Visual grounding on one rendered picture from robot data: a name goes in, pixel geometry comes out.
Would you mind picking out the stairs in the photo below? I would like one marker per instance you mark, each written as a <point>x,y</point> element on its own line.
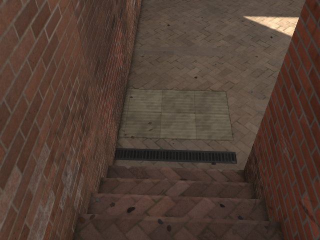
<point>169,203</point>

